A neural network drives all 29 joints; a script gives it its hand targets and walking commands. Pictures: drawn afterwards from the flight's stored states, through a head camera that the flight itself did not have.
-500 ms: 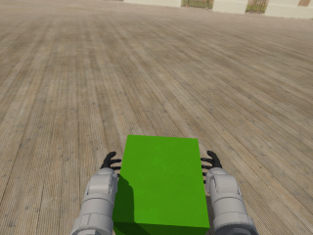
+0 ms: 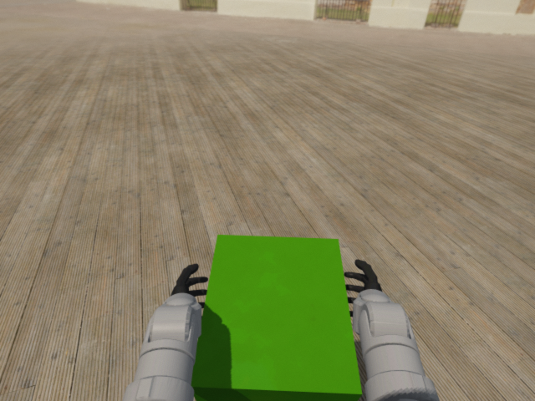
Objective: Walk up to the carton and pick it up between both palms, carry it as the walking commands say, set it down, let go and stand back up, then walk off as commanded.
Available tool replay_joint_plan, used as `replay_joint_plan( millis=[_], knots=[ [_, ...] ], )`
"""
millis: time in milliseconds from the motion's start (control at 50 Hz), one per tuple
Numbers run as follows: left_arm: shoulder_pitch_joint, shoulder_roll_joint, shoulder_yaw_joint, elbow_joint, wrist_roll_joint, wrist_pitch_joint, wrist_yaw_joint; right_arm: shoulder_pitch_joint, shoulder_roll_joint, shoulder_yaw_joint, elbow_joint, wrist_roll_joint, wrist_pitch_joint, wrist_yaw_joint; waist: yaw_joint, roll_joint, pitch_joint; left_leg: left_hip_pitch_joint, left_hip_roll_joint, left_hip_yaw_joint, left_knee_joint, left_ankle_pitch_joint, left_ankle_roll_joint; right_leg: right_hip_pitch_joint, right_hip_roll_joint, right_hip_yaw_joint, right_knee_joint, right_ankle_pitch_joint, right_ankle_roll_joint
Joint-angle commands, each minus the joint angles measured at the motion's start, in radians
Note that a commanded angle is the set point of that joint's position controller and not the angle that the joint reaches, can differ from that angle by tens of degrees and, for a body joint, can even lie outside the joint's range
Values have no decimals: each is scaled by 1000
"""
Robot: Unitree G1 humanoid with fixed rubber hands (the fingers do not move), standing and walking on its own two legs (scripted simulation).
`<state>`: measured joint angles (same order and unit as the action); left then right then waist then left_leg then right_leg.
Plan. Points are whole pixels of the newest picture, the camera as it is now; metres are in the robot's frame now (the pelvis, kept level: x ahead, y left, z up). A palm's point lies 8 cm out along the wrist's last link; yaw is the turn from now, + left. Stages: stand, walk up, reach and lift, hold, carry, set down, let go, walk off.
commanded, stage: hold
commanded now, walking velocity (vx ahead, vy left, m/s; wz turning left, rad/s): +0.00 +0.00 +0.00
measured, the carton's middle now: (275, 326) +0.30 +0.00 -0.03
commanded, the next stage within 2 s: carry in 0.78 s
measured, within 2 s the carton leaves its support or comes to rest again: neither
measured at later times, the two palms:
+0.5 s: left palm (178, 303) +0.29 +0.16 +0.04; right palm (366, 301) +0.29 -0.14 +0.06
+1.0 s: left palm (189, 288) +0.30 +0.14 +0.07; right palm (375, 296) +0.30 -0.16 +0.06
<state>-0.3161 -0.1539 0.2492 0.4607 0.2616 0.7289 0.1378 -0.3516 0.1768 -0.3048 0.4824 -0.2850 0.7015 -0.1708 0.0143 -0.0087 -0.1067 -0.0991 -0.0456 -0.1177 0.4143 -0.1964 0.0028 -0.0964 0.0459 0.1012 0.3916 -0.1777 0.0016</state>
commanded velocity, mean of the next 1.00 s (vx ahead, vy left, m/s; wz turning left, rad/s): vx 0.13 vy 0.00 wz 0.16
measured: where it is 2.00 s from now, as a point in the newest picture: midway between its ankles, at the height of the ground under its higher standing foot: outside the picture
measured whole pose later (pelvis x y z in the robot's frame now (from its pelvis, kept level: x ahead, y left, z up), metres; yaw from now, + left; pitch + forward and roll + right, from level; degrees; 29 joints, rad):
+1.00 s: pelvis +0.01 +0.01 -0.01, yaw +1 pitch -1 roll -1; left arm -0.32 -0.16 0.13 0.22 0.19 0.86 0.19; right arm -0.29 0.16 -0.25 0.17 -0.25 0.84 -0.15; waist 0.00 0.04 -0.14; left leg -0.30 -0.03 -0.09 0.61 -0.30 0.01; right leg -0.28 -0.01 -0.03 0.57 -0.33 0.01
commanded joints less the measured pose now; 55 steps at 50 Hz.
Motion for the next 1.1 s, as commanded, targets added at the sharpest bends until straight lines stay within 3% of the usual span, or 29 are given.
replay_joint_plan(
  millis=[0,60,100,120,160,180,200,240,380,440,460,560,600,700,720,740,760,780,820,860,880,900,920,940,960,980,1000,1040,1080],
  knots=[
    [-841,-953,-408,-44,-275,-100,-500,-653,1039,442,105,261,-38,525,7,-31,-175,-4,-28,55,-84,-44,1,-15,10,-43,-92,-74,14],
    [-811,-991,-382,17,-272,-101,-511,-718,1023,453,67,268,-44,525,18,-52,-230,14,-28,50,-75,-44,7,7,10,-41,-88,-78,16],
    [-850,-1018,-428,-14,-289,-106,-517,-757,1013,449,34,291,-60,529,-9,20,-281,28,-32,52,-66,-1,-5,15,14,-32,-85,-22,10],
    [-874,-1007,-415,-22,-287,-107,-514,-693,1031,420,118,265,-54,529,-18,31,-263,18,-34,52,-66,-22,-11,-2,6,-40,-82,-43,4],
    [-928,-1017,-444,-57,-310,-113,-515,-765,1014,430,64,275,-66,525,-20,16,-280,-18,-29,45,-66,-56,-11,40,16,-44,-70,-53,4],
    [-876,-1032,-409,15,-286,-105,-516,-755,1001,428,67,279,-63,525,-26,55,-261,-24,-31,50,-75,-62,-14,39,14,-45,-70,-49,1],
    [-861,-1032,-396,24,-282,-103,-511,-736,1011,418,88,270,-55,524,-20,9,-219,-23,-19,40,-76,-43,-4,13,11,-37,-80,-54,3],
    [-821,-1018,-365,84,-244,-90,-513,-740,953,375,112,259,-57,530,-20,48,-152,-13,-31,47,-83,-71,-12,-28,1,-40,-92,-88,-3],
    [-806,-1049,-420,-30,-277,-94,-492,-696,997,453,22,274,-56,535,-9,53,-260,10,-27,46,-74,74,-15,35,29,-46,-57,66,-3],
    [-769,-1040,-434,-58,-298,-87,-491,-696,997,499,-42,289,-44,526,-9,-34,-282,16,-24,32,-77,95,-3,53,31,-41,-63,84,8],
    [-727,-1036,-443,-69,-290,-79,-478,-615,1000,488,3,285,-34,528,-15,31,-297,40,-29,38,-77,143,-13,47,27,-39,-64,120,2],
    [-730,-1025,-487,-163,-305,-84,-463,-595,1011,543,-70,305,-35,518,-3,10,-277,24,-20,21,-70,185,-13,70,34,-38,-43,163,8],
    [-711,-1037,-537,-221,-317,-81,-453,-550,1018,555,-71,331,-34,528,-1,71,-313,106,-23,25,-64,245,-23,33,28,-31,-54,176,2],
    [-617,-1052,-551,-193,-318,-50,-438,-530,997,582,-130,321,-20,516,-8,3,-282,96,-14,15,-70,254,-21,45,40,-34,-57,180,3],
    [-597,-1047,-540,-177,-308,-49,-439,-510,979,569,-124,306,-21,517,-9,25,-265,91,-14,8,-73,280,-24,33,42,-38,-57,180,-2],
    [-663,-1066,-553,-214,-334,-54,-448,-550,986,581,-165,316,-22,514,-14,8,-272,68,-23,25,-67,177,-17,52,41,-38,-56,136,-4],
    [-727,-1006,-565,-163,-303,-47,-436,-569,963,561,-125,277,-8,498,-8,75,-166,-74,163,-11,-2,149,-8,-82,-159,-35,67,75,-10],
    [-750,-1025,-599,-219,-336,-43,-433,-608,982,610,-196,295,-3,488,-10,42,-157,-125,165,-68,-33,-80,27,-129,-121,-39,92,-143,-19],
    [-789,-1056,-673,-325,-375,-19,-415,-587,1010,649,-258,335,25,478,-29,150,-123,-182,186,-175,-135,-509,82,-247,-76,-77,193,-423,-1],
    [-857,-1094,-722,-393,-435,15,-410,-633,1036,690,-341,350,58,453,-31,177,-135,-342,264,-279,-231,-629,125,-164,-33,-167,285,-335,15],
    [-820,-1106,-722,-391,-439,39,-403,-649,1025,723,-394,369,80,438,-20,178,-110,-461,243,-261,-232,-616,125,-98,-31,-178,269,-309,13],
    [-819,-1113,-743,-428,-443,62,-390,-638,1034,735,-431,382,104,420,-4,129,-169,-533,190,-167,-162,-530,97,88,-32,-162,155,-273,-2],
    [-760,-1083,-736,-444,-432,72,-376,-587,1030,737,-426,394,124,414,11,43,-232,-603,70,1,5,-402,13,249,-115,-50,-90,-399,-46],
    [-732,-1075,-718,-481,-422,92,-364,-630,1077,803,-525,413,146,405,42,-314,-262,-751,-57,205,367,-235,-50,405,-350,254,-275,-601,-105],
    [-722,-1078,-730,-527,-431,103,-344,-631,1063,808,-549,436,176,397,11,-364,-271,-745,68,164,573,-185,-42,285,-551,434,-257,-532,-167],
    [-653,-1104,-776,-596,-434,134,-308,-695,1071,875,-617,507,216,385,13,-247,-280,-699,103,135,579,-211,-31,249,-534,420,-208,-342,-194],
    [-558,-1111,-761,-600,-412,157,-289,-718,1073,927,-691,545,239,381,10,-226,-307,-624,97,136,562,-250,-25,214,-513,339,-187,-200,-168],
    [-485,-1092,-732,-605,-399,211,-247,-579,1027,897,-648,558,290,365,26,-101,-317,-556,76,178,442,-268,0,198,-443,105,-111,-45,-121],
    [-507,-1055,-756,-759,-445,258,-225,-503,1040,903,-736,586,340,334,19,-175,-293,-482,53,226,326,-210,12,154,-383,-41,-100,-81,-102]
  ],
)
